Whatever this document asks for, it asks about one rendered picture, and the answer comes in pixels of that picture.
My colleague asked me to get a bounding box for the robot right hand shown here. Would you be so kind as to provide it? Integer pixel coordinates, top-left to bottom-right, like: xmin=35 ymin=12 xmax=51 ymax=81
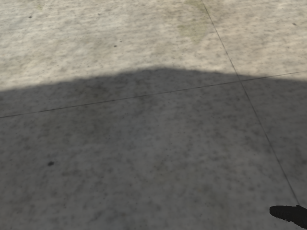
xmin=270 ymin=205 xmax=307 ymax=229

